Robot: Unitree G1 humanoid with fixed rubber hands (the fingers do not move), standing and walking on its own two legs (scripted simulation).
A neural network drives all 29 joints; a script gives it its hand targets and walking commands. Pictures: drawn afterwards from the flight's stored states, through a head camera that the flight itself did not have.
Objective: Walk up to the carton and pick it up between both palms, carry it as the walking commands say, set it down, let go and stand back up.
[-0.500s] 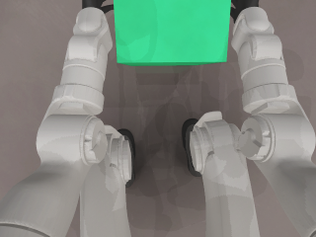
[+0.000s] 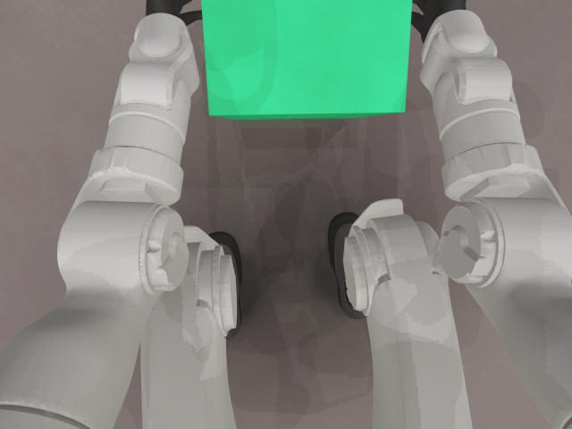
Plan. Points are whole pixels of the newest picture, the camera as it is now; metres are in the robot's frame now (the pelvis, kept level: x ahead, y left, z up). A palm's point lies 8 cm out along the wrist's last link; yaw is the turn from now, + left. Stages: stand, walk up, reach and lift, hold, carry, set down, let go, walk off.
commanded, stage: set down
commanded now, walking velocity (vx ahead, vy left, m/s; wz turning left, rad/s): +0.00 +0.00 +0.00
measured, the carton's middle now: (299, 33) +0.53 -0.06 -0.24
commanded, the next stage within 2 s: none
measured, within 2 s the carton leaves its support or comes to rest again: rests again in 0.02 s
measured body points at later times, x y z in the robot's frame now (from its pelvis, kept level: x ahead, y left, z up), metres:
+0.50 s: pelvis +0.00 +0.00 +0.00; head +0.36 -0.01 +0.27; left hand +0.55 +0.08 -0.18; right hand +0.52 -0.21 -0.17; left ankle +0.11 +0.12 -0.34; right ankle +0.11 -0.13 -0.34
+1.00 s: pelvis +0.00 +0.00 -0.01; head +0.36 -0.02 +0.26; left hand +0.56 +0.09 -0.18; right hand +0.52 -0.21 -0.17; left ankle +0.11 +0.12 -0.34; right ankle +0.11 -0.13 -0.34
